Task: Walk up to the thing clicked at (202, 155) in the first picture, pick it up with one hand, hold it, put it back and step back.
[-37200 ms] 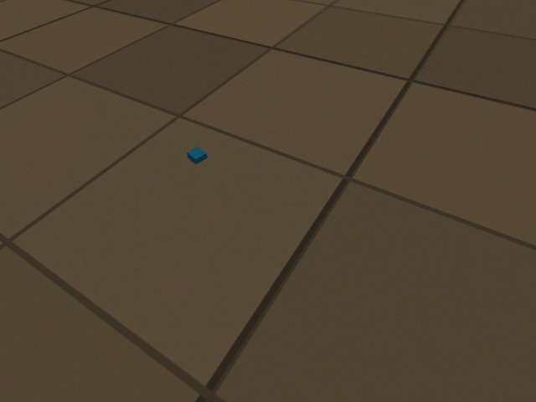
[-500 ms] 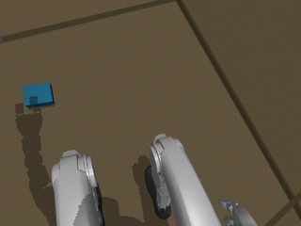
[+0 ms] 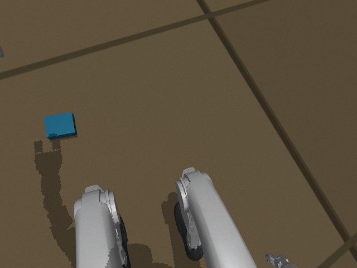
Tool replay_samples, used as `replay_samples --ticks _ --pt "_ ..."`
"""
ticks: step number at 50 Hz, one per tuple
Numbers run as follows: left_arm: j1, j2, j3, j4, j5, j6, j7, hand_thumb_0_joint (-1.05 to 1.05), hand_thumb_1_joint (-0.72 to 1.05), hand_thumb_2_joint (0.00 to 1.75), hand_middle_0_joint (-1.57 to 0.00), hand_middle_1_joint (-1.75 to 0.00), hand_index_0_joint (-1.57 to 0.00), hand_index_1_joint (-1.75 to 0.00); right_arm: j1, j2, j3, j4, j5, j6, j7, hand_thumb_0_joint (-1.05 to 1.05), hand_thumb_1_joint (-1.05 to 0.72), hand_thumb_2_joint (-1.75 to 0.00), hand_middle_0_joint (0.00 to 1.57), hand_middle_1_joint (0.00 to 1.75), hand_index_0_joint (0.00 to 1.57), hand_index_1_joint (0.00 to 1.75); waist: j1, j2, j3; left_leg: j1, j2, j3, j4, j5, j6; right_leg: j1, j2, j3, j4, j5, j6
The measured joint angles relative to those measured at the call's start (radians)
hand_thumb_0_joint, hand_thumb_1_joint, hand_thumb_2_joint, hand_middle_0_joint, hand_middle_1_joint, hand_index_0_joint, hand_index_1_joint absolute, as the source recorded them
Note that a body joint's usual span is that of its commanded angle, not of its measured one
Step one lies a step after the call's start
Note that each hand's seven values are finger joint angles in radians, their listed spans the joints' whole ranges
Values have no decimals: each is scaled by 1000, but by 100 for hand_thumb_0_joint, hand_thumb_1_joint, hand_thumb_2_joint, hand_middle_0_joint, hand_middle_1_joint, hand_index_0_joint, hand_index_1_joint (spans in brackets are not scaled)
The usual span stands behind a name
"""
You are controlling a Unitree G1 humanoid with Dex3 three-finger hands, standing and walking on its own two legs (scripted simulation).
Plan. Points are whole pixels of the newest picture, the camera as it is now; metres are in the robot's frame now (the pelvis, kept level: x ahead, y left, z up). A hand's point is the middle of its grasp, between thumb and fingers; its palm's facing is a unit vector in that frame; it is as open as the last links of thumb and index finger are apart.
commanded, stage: go down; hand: left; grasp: from above
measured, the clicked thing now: (61, 126) +0.57 +0.28 -0.44
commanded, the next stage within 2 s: approach in 1.62 s
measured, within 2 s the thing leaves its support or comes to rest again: neither
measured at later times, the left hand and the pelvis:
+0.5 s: hand out of the picture +0.52 +0.33 -0.01, palm faces -0.44 -0.04 -0.90, open 13.8 cm; pelvis +0.01 +0.00 +0.04, yaw +1 degrees
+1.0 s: hand out of the picture +0.53 +0.33 +0.00, palm faces -0.43 -0.04 -0.90, open 13.9 cm; pelvis +0.01 +0.01 +0.06, yaw +1 degrees
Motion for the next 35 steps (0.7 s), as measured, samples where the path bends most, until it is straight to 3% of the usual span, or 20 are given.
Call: replay_samples --ticks 35 --pt "5 -29 2 76 38 -7 63 0 -48 93 -6 -113 -11 -108 -13 15 -19 30 2 -1 12 0 -91 -90 21 30 21 30 -3 4 -24 145 0 12 -146 9 7 146 -4 7 -156 18 3"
